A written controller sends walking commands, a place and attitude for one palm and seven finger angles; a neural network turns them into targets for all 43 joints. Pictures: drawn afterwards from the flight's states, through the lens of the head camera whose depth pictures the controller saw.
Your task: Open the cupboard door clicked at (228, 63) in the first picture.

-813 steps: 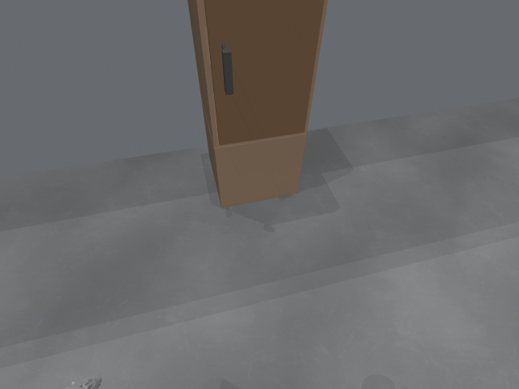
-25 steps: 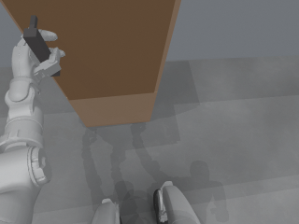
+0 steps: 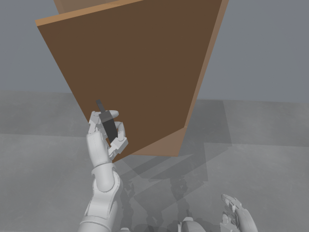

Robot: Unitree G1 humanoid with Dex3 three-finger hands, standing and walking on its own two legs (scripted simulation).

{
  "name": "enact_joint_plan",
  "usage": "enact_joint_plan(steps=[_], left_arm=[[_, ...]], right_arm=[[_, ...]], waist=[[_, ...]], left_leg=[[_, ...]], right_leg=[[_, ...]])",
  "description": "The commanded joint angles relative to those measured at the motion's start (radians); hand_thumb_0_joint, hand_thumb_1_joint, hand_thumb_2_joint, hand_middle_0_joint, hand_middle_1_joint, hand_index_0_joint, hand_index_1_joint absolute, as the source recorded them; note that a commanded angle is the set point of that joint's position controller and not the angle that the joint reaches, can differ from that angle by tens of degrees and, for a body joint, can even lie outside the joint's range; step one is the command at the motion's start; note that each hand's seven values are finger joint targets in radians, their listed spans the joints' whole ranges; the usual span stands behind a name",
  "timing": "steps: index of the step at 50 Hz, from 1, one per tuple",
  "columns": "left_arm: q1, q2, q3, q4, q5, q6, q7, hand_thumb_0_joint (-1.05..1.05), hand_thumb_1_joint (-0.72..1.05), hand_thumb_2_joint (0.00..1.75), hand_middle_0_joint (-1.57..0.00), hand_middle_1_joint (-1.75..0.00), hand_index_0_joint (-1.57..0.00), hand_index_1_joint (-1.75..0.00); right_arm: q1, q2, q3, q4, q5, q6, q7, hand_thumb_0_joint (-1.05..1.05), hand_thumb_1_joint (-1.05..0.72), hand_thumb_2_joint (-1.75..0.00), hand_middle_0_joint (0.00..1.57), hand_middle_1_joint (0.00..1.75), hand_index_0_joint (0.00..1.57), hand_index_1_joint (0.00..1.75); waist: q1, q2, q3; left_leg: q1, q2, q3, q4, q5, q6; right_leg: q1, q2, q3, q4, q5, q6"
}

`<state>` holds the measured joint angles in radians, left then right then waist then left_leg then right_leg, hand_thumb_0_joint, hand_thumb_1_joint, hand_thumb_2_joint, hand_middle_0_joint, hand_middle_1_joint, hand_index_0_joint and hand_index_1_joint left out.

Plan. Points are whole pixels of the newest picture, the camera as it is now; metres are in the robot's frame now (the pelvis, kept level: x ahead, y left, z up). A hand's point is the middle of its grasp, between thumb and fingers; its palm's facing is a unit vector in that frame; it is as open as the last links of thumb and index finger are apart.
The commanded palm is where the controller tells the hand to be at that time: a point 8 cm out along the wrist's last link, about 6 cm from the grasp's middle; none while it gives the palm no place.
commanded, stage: pull the door open along its arc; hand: left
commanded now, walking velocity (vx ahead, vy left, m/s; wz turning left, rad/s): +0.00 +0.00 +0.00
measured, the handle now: (107, 124) +0.38 +0.14 +0.04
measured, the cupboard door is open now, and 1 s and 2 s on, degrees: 31 45 47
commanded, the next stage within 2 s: open thumb and fingers to let go in 0.74 s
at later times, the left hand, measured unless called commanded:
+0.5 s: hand (125, 140) +0.33 +0.09 +0.04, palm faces +0.41 -0.91 +0.00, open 6.1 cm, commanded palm +0.26 +0.12 +0.04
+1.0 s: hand (142, 159) +0.28 +0.04 +0.05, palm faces +0.38 -0.93 -0.02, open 6.6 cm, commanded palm +0.24 +0.08 +0.04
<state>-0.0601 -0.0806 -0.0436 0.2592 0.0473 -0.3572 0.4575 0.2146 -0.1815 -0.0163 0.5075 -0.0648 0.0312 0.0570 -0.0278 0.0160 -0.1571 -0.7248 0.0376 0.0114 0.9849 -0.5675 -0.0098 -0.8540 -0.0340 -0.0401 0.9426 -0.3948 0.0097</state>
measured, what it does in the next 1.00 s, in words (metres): stands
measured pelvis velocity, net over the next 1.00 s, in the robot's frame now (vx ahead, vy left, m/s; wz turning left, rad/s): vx -0.04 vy -0.03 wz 0.05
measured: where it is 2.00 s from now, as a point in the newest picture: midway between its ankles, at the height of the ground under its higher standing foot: outside the picture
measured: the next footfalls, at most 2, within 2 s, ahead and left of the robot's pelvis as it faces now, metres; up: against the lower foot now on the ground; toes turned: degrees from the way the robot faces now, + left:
none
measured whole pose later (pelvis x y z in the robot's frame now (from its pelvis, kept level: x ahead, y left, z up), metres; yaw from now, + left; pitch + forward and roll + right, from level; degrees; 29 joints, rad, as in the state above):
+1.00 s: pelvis -0.04 -0.03 -0.01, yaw +3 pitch +14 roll +1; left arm -0.06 -0.12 -0.23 0.30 0.11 -0.31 0.62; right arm 0.13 -0.16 0.00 0.58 -0.09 -0.05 0.01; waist 0.01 0.03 -0.14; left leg -0.74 0.02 -0.03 1.03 -0.53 -0.04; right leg -0.86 -0.06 -0.08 1.01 -0.39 -0.03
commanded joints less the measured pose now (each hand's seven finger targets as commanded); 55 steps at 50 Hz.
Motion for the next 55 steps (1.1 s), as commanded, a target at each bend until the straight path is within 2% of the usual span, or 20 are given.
enact_joint_plan(steps=[1,2,3,8,16,22,27,33,35,37,40,42,43,46,48,51,52,53,54,55], left_arm=[[-0.283,0.005,-0.045,-0.172,0.095,-0.067,0.120,0.00,0.90,0.90,-0.40,-1.35,-0.40,-1.35],[-0.351,-0.022,-0.081,-0.168,0.101,-0.069,0.122,0.00,0.90,0.90,-0.40,-1.35,-0.40,-1.35],[-0.340,-0.033,-0.090,-0.157,0.104,-0.071,0.119,0.00,0.90,0.90,-0.40,-1.35,-0.40,-1.35],[-0.374,-0.012,-0.084,-0.105,0.093,-0.073,0.080,0.00,0.90,0.90,-0.40,-1.35,-0.40,-1.35],[-0.421,0.026,-0.028,-0.038,0.039,-0.098,0.043,0.00,0.90,0.90,-0.40,-1.35,-0.40,-1.35],[-0.313,0.027,-0.009,-0.039,0.013,-0.109,0.035,0.00,0.90,0.90,-0.40,-1.35,-0.40,-1.35],[-0.181,-0.010,-0.046,-0.096,0.016,-0.110,0.052,0.00,0.90,0.90,-0.40,-1.35,-0.40,-1.35],[0.048,-0.109,-0.180,-0.266,0.057,-0.086,0.104,0.00,0.90,0.90,-0.40,-1.35,-0.40,-1.35],[-0.011,-0.109,-0.199,-0.279,0.090,-0.069,0.130,0.00,0.90,0.90,-0.40,-1.35,-0.40,-1.35],[-0.072,-0.087,-0.185,-0.263,0.121,-0.056,0.158,0.00,0.90,0.90,-0.40,-1.35,-0.40,-1.35],[-0.191,-0.097,-0.165,-0.203,0.104,-0.038,0.185,0.00,0.90,0.90,-0.40,-1.35,-0.40,-1.35],[-0.208,-0.096,-0.164,-0.212,0.101,-0.037,0.188,0.00,0.90,0.90,-0.40,-1.35,-0.40,-1.35],[-0.200,-0.115,-0.177,-0.193,0.099,-0.030,0.185,0.00,0.83,0.87,-0.40,-1.34,-0.40,-1.34],[-0.232,-0.132,-0.195,-0.188,0.089,-0.025,0.173,0.00,0.62,0.78,-0.38,-1.32,-0.38,-1.32],[-0.232,-0.130,-0.194,-0.186,0.085,-0.022,0.167,0.00,0.48,0.72,-0.37,-1.30,-0.37,-1.30],[-0.235,-0.143,-0.201,-0.168,0.080,-0.021,0.159,0.00,0.27,0.63,-0.35,-1.28,-0.35,-1.28],[-0.242,-0.131,-0.194,-0.173,0.085,-0.023,0.157,0.00,0.20,0.60,-0.35,-1.27,-0.35,-1.27],[-0.251,-0.152,-0.214,-0.166,0.087,-0.022,0.153,0.00,0.13,0.57,-0.35,-1.27,-0.35,-1.27],[-0.267,-0.149,-0.212,-0.146,0.088,-0.020,0.152,0.00,0.06,0.54,-0.34,-1.26,-0.34,-1.26],[-0.269,-0.147,-0.211,-0.157,0.090,-0.024,0.150,0.00,-0.01,0.51,-0.33,-1.25,-0.33,-1.25]], right_arm=[[0.017,-0.107,-0.043,-0.063,-0.022,-0.036,-0.040,0.00,-0.90,-0.90,0.20,0.30,0.20,0.30],[0.015,-0.106,-0.043,-0.054,-0.026,-0.041,-0.047,0.00,-0.90,-0.90,0.20,0.30,0.20,0.30],[0.009,-0.104,-0.046,-0.046,-0.028,-0.046,-0.052,0.00,-0.90,-0.90,0.20,0.30,0.20,0.30],[-0.008,-0.101,-0.043,-0.030,-0.029,-0.052,-0.068,0.00,-0.90,-0.90,0.20,0.30,0.20,0.30],[-0.016,-0.107,-0.036,-0.016,-0.022,-0.069,-0.078,0.00,-0.90,-0.90,0.20,0.30,0.20,0.30],[-0.012,-0.118,-0.042,-0.031,-0.014,-0.089,-0.066,0.00,-0.90,-0.90,0.20,0.30,0.20,0.30],[-0.011,-0.119,-0.047,-0.048,-0.011,-0.104,-0.047,0.00,-0.90,-0.90,0.20,0.30,0.20,0.30],[-0.047,-0.100,-0.044,-0.088,-0.011,-0.131,-0.027,0.00,-0.90,-0.90,0.20,0.30,0.20,0.30],[-0.047,-0.098,-0.040,-0.084,-0.018,-0.137,-0.031,0.00,-0.90,-0.90,0.20,0.30,0.20,0.30],[-0.060,-0.098,-0.036,-0.076,-0.025,-0.142,-0.042,0.00,-0.90,-0.90,0.20,0.30,0.20,0.30],[-0.079,-0.091,-0.026,-0.051,-0.025,-0.140,-0.051,0.00,-0.90,-0.90,0.20,0.30,0.20,0.30],[-0.085,-0.091,-0.028,-0.054,-0.024,-0.137,-0.057,0.00,-0.90,-0.90,0.20,0.30,0.20,0.30],[-0.086,-0.086,-0.027,-0.049,-0.027,-0.134,-0.057,0.00,-0.90,-0.90,0.20,0.30,0.20,0.30],[-0.091,-0.086,-0.025,-0.048,-0.023,-0.126,-0.059,0.00,-0.90,-0.90,0.20,0.30,0.20,0.30],[-0.100,-0.086,-0.025,-0.054,-0.023,-0.122,-0.061,0.00,-0.90,-0.90,0.20,0.30,0.20,0.30],[-0.098,-0.085,-0.023,-0.053,-0.024,-0.119,-0.061,0.00,-0.90,-0.90,0.20,0.30,0.20,0.30],[-0.099,-0.091,-0.024,-0.058,-0.023,-0.117,-0.063,0.00,-0.90,-0.90,0.20,0.30,0.20,0.30],[-0.101,-0.086,-0.023,-0.057,-0.025,-0.117,-0.061,0.00,-0.90,-0.90,0.20,0.30,0.20,0.30],[-0.094,-0.088,-0.023,-0.051,-0.025,-0.117,-0.061,0.00,-0.90,-0.90,0.20,0.30,0.20,0.30],[-0.092,-0.090,-0.025,-0.052,-0.025,-0.117,-0.061,0.00,-0.90,-0.90,0.20,0.30,0.20,0.30]], waist=[[-0.018,-0.047,-0.279],[-0.041,-0.055,-0.276],[-0.027,-0.048,-0.301],[-0.020,-0.047,-0.336],[-0.013,-0.078,-0.331],[0.017,-0.098,-0.338],[0.032,-0.097,-0.319],[0.045,-0.090,-0.283],[0.020,-0.095,-0.244],[0.016,-0.091,-0.231],[0.004,-0.077,-0.205],[0.008,-0.095,-0.260],[0.011,-0.070,-0.258],[0.001,-0.104,-0.259],[0.009,-0.087,-0.265],[0.001,-0.118,-0.267],[0.009,-0.106,-0.273],[0.003,-0.090,-0.264],[-0.007,-0.111,-0.248],[-0.003,-0.105,-0.263]], left_leg=[[0.025,-0.039,0.006,-0.099,0.441,-0.010],[0.031,-0.040,0.005,-0.090,0.435,-0.006],[0.038,-0.041,0.003,-0.087,0.438,-0.008],[0.033,-0.051,0.004,-0.081,0.424,-0.004],[-0.018,-0.061,0.003,-0.090,0.351,0.001],[-0.039,-0.067,0.011,-0.112,0.323,0.003],[-0.026,-0.064,0.018,-0.130,0.326,0.002],[-0.008,-0.060,0.021,-0.144,0.301,0.001],[-0.013,-0.056,0.012,-0.128,0.286,0.002],[-0.029,-0.059,0.005,-0.111,0.259,0.004],[-0.035,-0.068,0.003,-0.102,0.215,0.004],[-0.021,-0.068,-0.001,-0.098,0.232,0.005],[-0.018,-0.070,0.003,-0.099,0.238,0.004],[-0.012,-0.070,-0.003,-0.096,0.240,0.004],[-0.012,-0.071,-0.004,-0.097,0.237,0.004],[-0.016,-0.071,-0.004,-0.089,0.238,0.005],[-0.015,-0.071,-0.011,-0.094,0.248,0.004],[-0.014,-0.069,-0.007,-0.092,0.242,0.005],[-0.019,-0.069,-0.008,-0.089,0.234,0.006],[-0.018,-0.069,-0.007,-0.087,0.237,0.005]], right_leg=[[0.350,0.012,-0.018,-0.042,0.411,-0.041],[0.332,0.011,-0.017,-0.053,0.407,-0.039],[0.340,0.011,-0.017,-0.043,0.406,-0.040],[0.371,0.004,-0.008,-0.047,0.418,-0.041],[0.409,-0.003,0.014,-0.073,0.361,-0.035],[0.455,-0.001,0.024,-0.102,0.322,-0.039],[0.453,0.005,0.012,-0.110,0.311,-0.044],[0.426,0.009,0.000,-0.116,0.245,-0.049],[0.377,0.007,-0.002,-0.107,0.224,-0.047],[0.346,0.005,0.007,-0.105,0.182,-0.046],[0.307,0.002,0.008,-0.111,0.118,-0.041],[0.326,0.003,0.007,-0.105,0.132,-0.041],[0.326,0.002,0.005,-0.100,0.146,-0.042],[0.329,0.003,0.002,-0.100,0.154,-0.039],[0.326,0.001,0.002,-0.096,0.148,-0.039],[0.332,0.000,0.004,-0.100,0.158,-0.036],[0.333,0.001,0.003,-0.094,0.161,-0.041],[0.319,0.001,0.002,-0.092,0.157,-0.040],[0.312,-0.001,0.002,-0.097,0.151,-0.037],[0.317,-0.001,0.007,-0.096,0.152,-0.038]])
